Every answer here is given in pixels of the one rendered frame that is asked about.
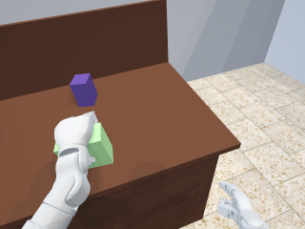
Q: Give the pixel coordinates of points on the right robot forearm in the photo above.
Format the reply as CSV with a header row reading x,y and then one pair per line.
x,y
249,219

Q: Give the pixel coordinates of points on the left robot forearm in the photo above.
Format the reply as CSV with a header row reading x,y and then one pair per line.
x,y
70,189

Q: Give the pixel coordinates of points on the table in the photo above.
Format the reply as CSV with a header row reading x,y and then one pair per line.
x,y
165,139

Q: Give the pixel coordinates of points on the sponge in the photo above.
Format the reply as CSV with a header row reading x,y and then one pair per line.
x,y
98,147

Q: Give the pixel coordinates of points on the robot left hand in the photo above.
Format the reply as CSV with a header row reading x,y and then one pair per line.
x,y
76,130

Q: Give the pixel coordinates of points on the robot right hand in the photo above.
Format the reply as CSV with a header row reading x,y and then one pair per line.
x,y
231,209

